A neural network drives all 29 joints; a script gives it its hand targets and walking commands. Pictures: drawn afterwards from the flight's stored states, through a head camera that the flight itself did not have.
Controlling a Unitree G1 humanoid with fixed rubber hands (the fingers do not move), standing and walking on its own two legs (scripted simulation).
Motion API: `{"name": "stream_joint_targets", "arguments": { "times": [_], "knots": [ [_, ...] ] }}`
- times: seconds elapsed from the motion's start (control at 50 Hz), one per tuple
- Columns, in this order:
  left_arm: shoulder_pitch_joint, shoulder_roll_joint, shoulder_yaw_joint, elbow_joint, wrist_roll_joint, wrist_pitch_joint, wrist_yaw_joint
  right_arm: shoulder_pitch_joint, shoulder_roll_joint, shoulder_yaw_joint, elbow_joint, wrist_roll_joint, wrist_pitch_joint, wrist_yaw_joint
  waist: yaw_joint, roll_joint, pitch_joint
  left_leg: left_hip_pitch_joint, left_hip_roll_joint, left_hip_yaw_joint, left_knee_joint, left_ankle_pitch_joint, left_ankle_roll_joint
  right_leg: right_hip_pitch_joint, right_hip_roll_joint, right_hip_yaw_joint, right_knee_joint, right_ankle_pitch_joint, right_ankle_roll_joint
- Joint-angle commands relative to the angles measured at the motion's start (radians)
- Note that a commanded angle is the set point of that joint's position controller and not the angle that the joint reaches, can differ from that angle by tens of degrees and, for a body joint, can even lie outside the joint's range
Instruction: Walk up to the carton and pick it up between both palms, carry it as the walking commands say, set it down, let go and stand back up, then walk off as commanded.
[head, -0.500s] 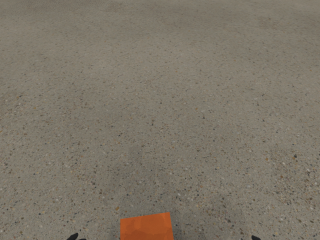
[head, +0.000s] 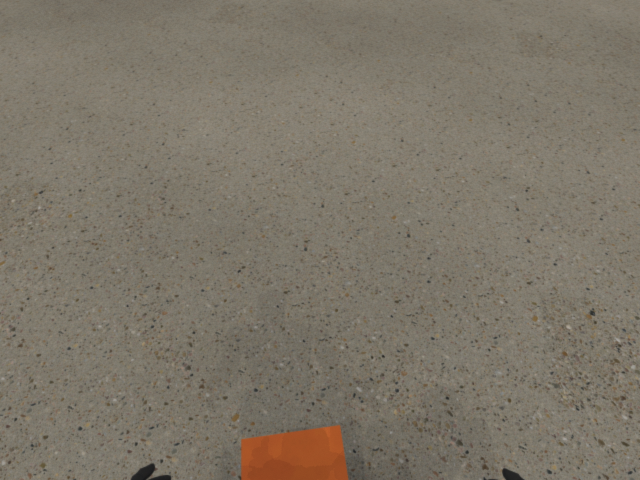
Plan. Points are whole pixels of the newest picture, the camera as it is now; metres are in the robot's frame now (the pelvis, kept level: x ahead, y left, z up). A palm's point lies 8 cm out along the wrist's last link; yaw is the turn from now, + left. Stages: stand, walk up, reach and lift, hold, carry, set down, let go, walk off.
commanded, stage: stand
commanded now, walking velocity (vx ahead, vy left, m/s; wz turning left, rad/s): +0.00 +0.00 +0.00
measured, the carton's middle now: out of the picture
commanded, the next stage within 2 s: walk off in 0.48 s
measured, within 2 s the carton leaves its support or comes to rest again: rests again in 1.82 s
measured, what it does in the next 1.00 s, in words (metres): lifts its left foot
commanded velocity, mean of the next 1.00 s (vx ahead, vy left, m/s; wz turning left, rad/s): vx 0.00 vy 0.07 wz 0.22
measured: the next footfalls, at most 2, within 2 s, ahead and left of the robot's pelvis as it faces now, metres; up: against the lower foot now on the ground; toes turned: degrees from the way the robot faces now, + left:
left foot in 1.06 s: -0.01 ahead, +0.23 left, +0.00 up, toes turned +7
right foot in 1.34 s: +0.02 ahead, +0.03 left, +0.00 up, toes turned +5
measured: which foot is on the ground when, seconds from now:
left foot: down 0.00-0.74, up 0.76-1.00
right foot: down 0.00-1.00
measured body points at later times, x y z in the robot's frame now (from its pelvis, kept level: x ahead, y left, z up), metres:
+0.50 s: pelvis +0.00 +0.00 +0.00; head +0.02 -0.01 +0.45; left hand +0.10 +0.26 -0.13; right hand +0.10 -0.25 -0.13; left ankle -0.03 +0.13 -0.74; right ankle +0.04 -0.09 -0.74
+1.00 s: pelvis -0.01 +0.05 +0.00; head +0.02 +0.05 +0.45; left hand +0.05 +0.32 -0.15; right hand +0.07 -0.19 -0.14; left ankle -0.07 +0.20 -0.70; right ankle +0.04 -0.09 -0.74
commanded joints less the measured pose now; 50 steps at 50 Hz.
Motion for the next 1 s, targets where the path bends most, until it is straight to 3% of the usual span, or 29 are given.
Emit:
{"name": "stream_joint_targets", "arguments": {
  "times": [0.0,0.14,0.26,0.52,0.64,0.66,0.68,0.7,0.72,0.74,0.76,0.78,0.8,0.82,0.84,0.86,0.9,0.92,0.98],
  "knots": [
    [-0.106,0.300,0.019,-0.037,0.084,-0.029,0.002,-0.089,-0.279,-0.050,0.016,-0.097,-0.041,0.003,-0.023,0.008,0.013,-0.056,0.113,-0.096,-0.172,0.115,0.053,0.158,-0.168,0.171,-0.190,0.020,0.009],
    [-0.118,0.302,0.020,-0.041,0.085,-0.027,0.000,-0.094,-0.278,-0.048,0.012,-0.096,-0.036,0.002,-0.026,-0.002,0.026,-0.065,0.106,-0.096,-0.171,0.081,0.060,0.130,-0.171,0.188,-0.207,-0.059,0.006],
    [-0.111,0.304,0.023,-0.038,0.085,-0.027,-0.001,-0.102,-0.287,-0.051,0.008,-0.097,-0.041,0.002,-0.019,0.007,0.019,-0.067,0.110,-0.102,-0.175,0.101,0.058,0.147,-0.164,0.174,-0.194,-0.006,0.008],
    [-0.116,0.303,0.022,-0.043,0.084,-0.029,-0.001,-0.098,-0.276,-0.048,0.012,-0.095,-0.041,0.004,-0.022,0.011,0.018,-0.067,0.108,-0.100,-0.175,0.092,0.058,0.147,-0.171,0.185,-0.204,-0.033,0.006],
    [-0.112,0.302,0.021,-0.039,0.083,-0.028,0.002,-0.098,-0.282,-0.051,0.012,-0.098,-0.037,0.001,-0.026,0.014,0.014,-0.055,0.114,-0.099,-0.179,0.117,0.059,0.160,-0.165,0.173,-0.182,0.035,0.005],
    [-0.087,0.286,0.019,-0.035,0.087,-0.021,0.006,-0.105,-0.259,-0.048,0.012,-0.097,-0.026,0.001,-0.016,-0.007,0.028,-0.063,0.106,-0.076,-0.141,0.163,0.072,0.154,-0.179,0.177,-0.186,0.081,0.001],
    [-0.002,0.107,-0.023,-0.016,0.074,0.005,0.002,-0.031,-0.048,0.002,0.027,-0.061,0.015,0.010,-0.004,-0.022,-0.009,-0.103,0.078,-0.035,-0.079,0.219,0.066,0.198,-0.203,0.158,-0.157,0.189,0.017],
    [0.033,0.174,-0.005,-0.019,0.082,0.021,0.008,-0.034,-0.068,0.000,0.009,-0.068,0.035,0.006,0.019,-0.041,0.016,-0.207,0.054,-0.026,0.005,0.157,0.035,0.247,-0.256,0.207,-0.164,0.209,0.013],
    [0.063,0.245,0.015,-0.014,0.088,0.033,0.014,-0.034,-0.092,-0.008,-0.013,-0.069,0.052,0.009,0.018,-0.084,0.009,-0.279,0.023,0.017,0.098,0.017,0.011,0.283,-0.350,0.287,-0.204,0.199,-0.027],
    [0.078,0.283,0.028,-0.018,0.089,0.046,0.022,-0.022,-0.112,-0.020,-0.016,-0.066,0.071,0.013,0.029,-0.139,-0.006,-0.292,0.005,0.041,0.310,-0.190,-0.001,0.247,-0.453,0.365,-0.252,0.186,-0.102],
    [0.053,0.303,0.035,-0.042,0.092,0.055,0.030,-0.010,-0.143,-0.033,-0.027,-0.070,0.091,0.018,0.011,-0.125,-0.004,-0.304,0.020,0.024,0.509,-0.268,-0.009,0.190,-0.514,0.375,-0.252,0.193,-0.163],
    [0.026,0.291,0.036,-0.055,0.097,0.062,0.036,0.012,-0.136,-0.039,-0.025,-0.079,0.103,0.024,-0.005,-0.101,0.008,-0.316,0.042,-0.014,0.618,-0.273,-0.008,0.131,-0.520,0.357,-0.251,0.137,-0.184],
    [-0.024,0.286,0.037,-0.077,0.094,0.066,0.041,0.010,-0.110,-0.038,-0.035,-0.078,0.108,0.026,-0.023,-0.102,0.018,-0.322,0.060,-0.031,0.667,-0.244,-0.005,0.092,-0.504,0.318,-0.261,0.067,-0.173],
    [-0.067,0.261,0.030,-0.085,0.096,0.069,0.046,0.011,-0.103,-0.038,-0.035,-0.082,0.113,0.026,-0.047,-0.090,0.027,-0.313,0.091,-0.049,0.621,-0.196,-0.005,0.073,-0.466,0.269,-0.261,-0.028,-0.130],
    [-0.096,0.249,0.027,-0.095,0.096,0.076,0.045,0.015,-0.100,-0.036,-0.035,-0.080,0.113,0.030,-0.055,-0.103,0.034,-0.298,0.087,-0.030,0.584,-0.174,-0.017,0.053,-0.423,0.212,-0.261,-0.081,-0.093],
    [-0.097,0.243,0.026,-0.099,0.099,0.081,0.046,0.034,-0.091,-0.035,-0.030,-0.082,0.116,0.031,-0.051,-0.136,0.035,-0.281,0.089,-0.016,0.527,-0.184,-0.029,0.056,-0.423,0.181,-0.255,-0.106,-0.076],
    [-0.114,0.260,0.033,-0.098,0.104,0.088,0.050,0.055,-0.086,-0.032,-0.036,-0.079,0.122,0.030,-0.064,-0.169,0.034,-0.252,0.097,0.015,0.411,-0.193,-0.037,0.068,-0.421,0.133,-0.227,-0.077,-0.064],
    [-0.137,0.279,0.038,-0.103,0.106,0.087,0.050,0.052,-0.088,-0.034,-0.047,-0.076,0.120,0.031,-0.073,-0.179,0.035,-0.215,0.109,0.015,0.360,-0.191,-0.031,0.041,-0.449,0.136,-0.218,-0.071,-0.060],
    [-0.128,0.292,0.057,-0.078,0.112,0.093,0.037,0.125,-0.072,-0.037,-0.016,-0.078,0.100,0.032,-0.094,-0.216,-0.009,-0.105,0.064,0.093,0.110,-0.063,-0.019,0.071,-0.383,0.031,-0.078,0.020,-0.003]
  ]
}}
